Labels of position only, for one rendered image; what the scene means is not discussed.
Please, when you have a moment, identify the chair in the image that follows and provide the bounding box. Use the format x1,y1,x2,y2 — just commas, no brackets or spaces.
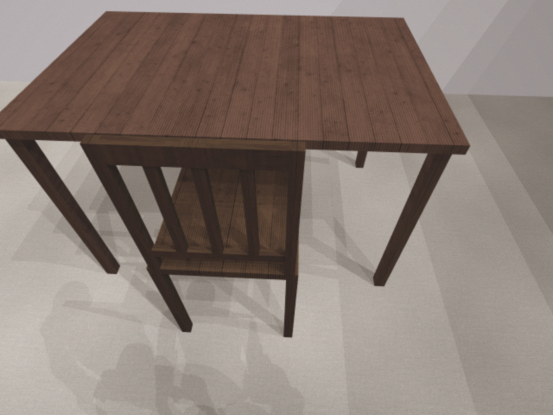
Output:
80,135,306,337

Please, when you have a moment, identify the table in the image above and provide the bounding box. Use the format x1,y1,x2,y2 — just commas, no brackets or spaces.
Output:
0,11,470,286

